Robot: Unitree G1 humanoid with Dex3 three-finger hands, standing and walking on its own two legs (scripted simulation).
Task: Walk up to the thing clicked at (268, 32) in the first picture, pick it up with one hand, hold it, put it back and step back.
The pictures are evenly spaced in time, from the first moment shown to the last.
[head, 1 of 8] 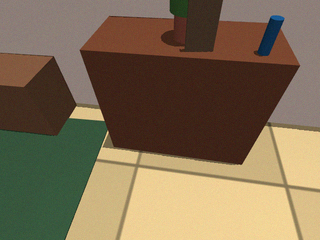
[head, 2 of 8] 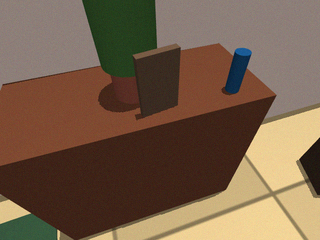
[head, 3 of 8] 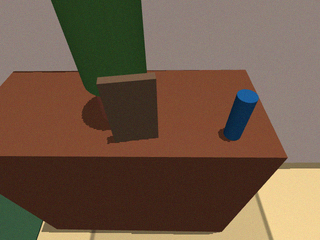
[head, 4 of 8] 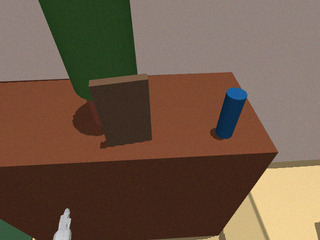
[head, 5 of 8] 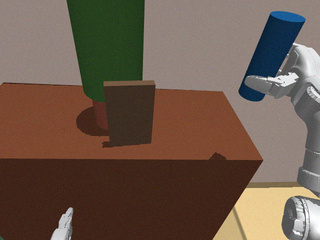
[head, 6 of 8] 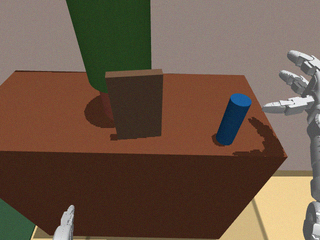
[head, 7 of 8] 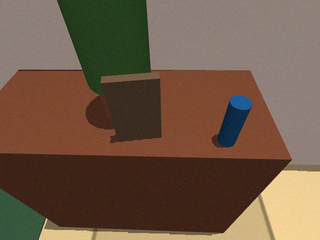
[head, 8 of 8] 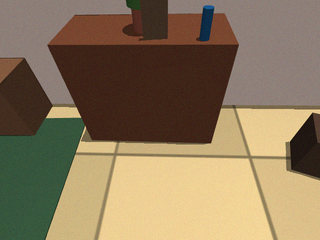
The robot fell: no
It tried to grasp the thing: yes
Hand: right
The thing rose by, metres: 0.25
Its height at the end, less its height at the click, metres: +0.00
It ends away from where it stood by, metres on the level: 0.04
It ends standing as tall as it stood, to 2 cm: yes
